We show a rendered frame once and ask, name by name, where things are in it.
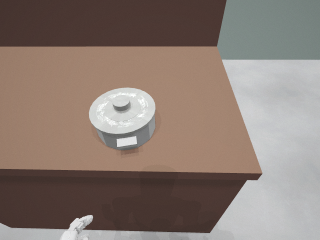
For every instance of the pot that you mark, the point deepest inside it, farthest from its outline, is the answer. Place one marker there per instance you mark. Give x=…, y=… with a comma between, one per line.
x=129, y=141

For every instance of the left robot hand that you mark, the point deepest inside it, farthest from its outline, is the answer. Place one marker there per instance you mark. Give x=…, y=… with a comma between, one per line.
x=76, y=227

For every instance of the lid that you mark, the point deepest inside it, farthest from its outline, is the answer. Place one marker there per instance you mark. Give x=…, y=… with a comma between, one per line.
x=109, y=121

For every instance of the knob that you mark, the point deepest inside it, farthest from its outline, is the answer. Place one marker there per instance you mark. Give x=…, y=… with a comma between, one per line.
x=121, y=102

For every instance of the table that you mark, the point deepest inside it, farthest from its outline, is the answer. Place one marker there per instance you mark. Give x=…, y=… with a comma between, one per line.
x=58, y=56

